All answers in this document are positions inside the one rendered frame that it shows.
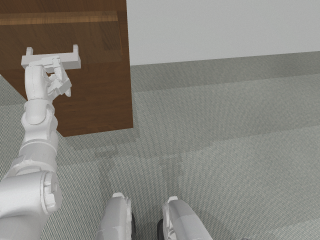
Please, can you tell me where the drawer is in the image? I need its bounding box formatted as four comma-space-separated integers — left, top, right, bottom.
0, 10, 122, 70

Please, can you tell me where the robot left forearm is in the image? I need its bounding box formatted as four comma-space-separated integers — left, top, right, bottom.
0, 98, 59, 183

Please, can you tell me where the robot left hand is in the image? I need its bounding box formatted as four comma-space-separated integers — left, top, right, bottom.
24, 55, 72, 103

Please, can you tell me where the handle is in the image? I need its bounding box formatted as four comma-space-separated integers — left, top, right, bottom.
21, 44, 81, 70

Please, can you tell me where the left robot thigh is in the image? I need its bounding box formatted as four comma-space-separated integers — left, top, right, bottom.
95, 196, 132, 240

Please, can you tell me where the cabinet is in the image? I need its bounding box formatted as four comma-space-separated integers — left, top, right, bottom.
0, 0, 134, 137

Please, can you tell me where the right robot shin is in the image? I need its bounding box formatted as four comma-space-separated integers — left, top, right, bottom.
163, 196, 178, 240

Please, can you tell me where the left robot upper arm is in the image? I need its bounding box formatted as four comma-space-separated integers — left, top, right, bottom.
0, 170, 63, 240

